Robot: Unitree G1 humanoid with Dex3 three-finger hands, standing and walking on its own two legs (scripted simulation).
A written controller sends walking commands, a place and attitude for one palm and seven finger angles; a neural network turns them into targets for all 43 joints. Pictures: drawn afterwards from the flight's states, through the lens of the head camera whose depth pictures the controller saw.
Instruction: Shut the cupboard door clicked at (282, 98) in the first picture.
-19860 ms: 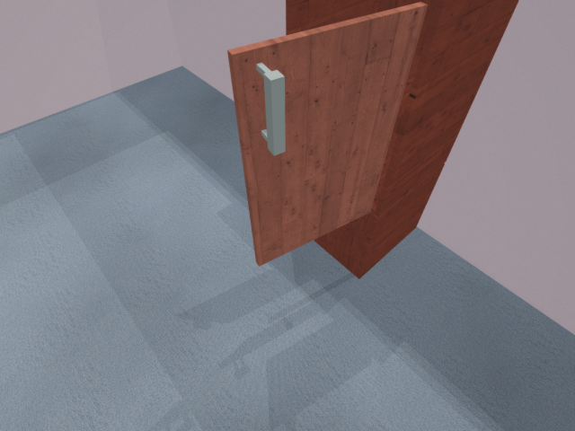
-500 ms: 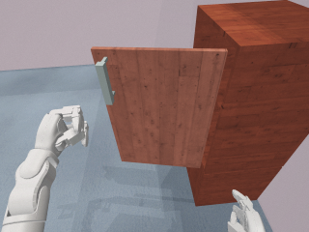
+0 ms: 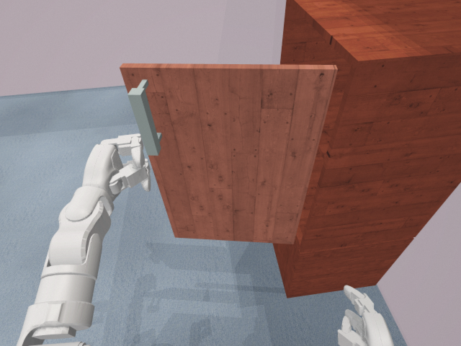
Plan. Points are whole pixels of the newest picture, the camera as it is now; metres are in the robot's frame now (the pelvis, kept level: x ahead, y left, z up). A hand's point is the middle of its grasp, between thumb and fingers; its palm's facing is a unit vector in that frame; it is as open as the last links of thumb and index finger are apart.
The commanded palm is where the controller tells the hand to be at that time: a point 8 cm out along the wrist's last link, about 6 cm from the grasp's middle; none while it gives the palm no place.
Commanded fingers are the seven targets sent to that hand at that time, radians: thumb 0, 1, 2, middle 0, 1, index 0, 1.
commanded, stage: bring the fist close to the handle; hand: left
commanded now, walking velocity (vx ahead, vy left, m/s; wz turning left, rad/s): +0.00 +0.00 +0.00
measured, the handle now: (149, 118) +0.49 +0.20 +0.16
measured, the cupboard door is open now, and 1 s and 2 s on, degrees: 78 78 62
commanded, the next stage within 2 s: push the door shut along its arc in 0.60 s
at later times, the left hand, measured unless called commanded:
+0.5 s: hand (161, 147) +0.40 +0.15 +0.16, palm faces +0.01 -1.00 -0.02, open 3.1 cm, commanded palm +0.37 +0.20 +0.16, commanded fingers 0.00 0.90 0.90 -1.30 -1.50 -1.30 -1.50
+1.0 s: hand (161, 137) +0.42 +0.15 +0.17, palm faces -0.06 -1.00 -0.03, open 3.1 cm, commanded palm +0.41 +0.20 +0.16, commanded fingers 0.00 0.90 0.90 -1.30 -1.50 -1.30 -1.50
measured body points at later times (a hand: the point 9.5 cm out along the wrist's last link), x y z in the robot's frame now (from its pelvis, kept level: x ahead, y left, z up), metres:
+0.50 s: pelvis +0.00 +0.00 +0.00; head +0.00 -0.02 +0.45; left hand +0.40 +0.20 +0.17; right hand +0.12 -0.26 -0.11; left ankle +0.02 +0.12 -0.73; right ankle -0.03 -0.11 -0.73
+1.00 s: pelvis +0.00 +0.00 +0.00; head +0.00 -0.02 +0.45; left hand +0.42 +0.21 +0.17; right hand +0.12 -0.26 -0.10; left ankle +0.02 +0.12 -0.73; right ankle -0.03 -0.11 -0.73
